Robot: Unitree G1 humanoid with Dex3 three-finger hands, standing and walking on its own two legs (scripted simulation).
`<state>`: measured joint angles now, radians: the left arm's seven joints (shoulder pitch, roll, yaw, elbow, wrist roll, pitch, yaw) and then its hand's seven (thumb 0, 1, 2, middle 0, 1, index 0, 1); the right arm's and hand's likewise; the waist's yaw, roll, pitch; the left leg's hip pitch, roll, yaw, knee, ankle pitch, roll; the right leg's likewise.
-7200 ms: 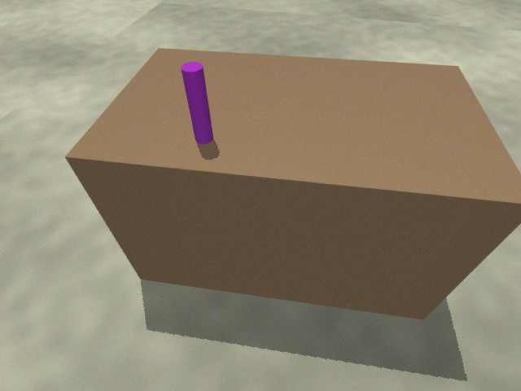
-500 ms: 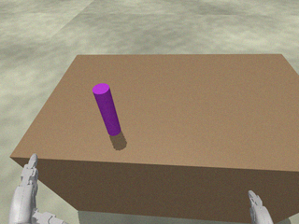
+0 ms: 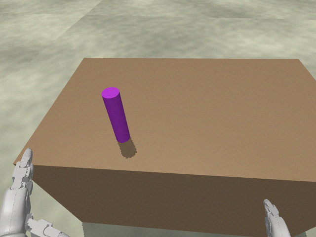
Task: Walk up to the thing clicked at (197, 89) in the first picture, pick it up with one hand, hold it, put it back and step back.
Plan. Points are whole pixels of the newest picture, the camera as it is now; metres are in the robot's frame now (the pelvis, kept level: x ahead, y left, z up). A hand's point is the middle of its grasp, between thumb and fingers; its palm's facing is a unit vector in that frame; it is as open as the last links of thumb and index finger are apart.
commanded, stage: rise first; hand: left
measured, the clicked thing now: (117, 117) +0.47 +0.16 +0.03
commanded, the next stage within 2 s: go down in 0.04 s
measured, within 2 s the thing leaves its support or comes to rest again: neither
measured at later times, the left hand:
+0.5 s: hand (40, 173) +0.24 +0.28 +0.10, palm faces +0.30 -0.92 -0.25, open 17.6 cm
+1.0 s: hand (38, 143) +0.31 +0.32 +0.10, palm faces +0.11 -0.99 -0.01, open 17.4 cm
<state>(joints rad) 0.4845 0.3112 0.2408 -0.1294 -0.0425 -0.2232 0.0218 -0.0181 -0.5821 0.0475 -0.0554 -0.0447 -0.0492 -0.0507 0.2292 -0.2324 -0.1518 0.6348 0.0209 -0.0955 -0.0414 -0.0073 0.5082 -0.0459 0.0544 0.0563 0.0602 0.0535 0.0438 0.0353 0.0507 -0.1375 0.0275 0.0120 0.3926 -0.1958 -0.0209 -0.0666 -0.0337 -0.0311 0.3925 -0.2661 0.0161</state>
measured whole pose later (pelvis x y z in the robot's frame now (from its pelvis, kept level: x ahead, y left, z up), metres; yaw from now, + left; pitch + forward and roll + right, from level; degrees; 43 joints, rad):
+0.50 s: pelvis +0.00 +0.00 -0.01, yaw +1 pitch -2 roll +0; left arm 0.16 0.36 0.39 0.15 -0.16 -0.25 -0.16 -0.02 -0.59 0.04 -0.06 -0.07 -0.07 -0.06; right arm 0.19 -0.21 -0.10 0.69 0.03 -0.10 -0.06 -0.01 0.50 -0.05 0.05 0.06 0.06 0.05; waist 0.02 0.02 0.01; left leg -0.23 0.03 -0.01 0.49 -0.23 -0.02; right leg -0.15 -0.04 -0.05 0.49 -0.31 0.02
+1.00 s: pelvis +0.00 +0.01 -0.01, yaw +0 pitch +2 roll +0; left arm -0.23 0.53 0.53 0.65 -0.30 -0.15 -0.52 -0.02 -0.51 0.05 -0.05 -0.03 -0.05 -0.02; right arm 0.20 -0.24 -0.02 0.71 0.03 -0.15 -0.11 -0.01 0.52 -0.05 0.05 0.06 0.06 0.05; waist -0.01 -0.01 -0.05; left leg -0.29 0.03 0.02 0.49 -0.23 -0.01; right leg -0.21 -0.03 -0.02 0.46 -0.28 0.02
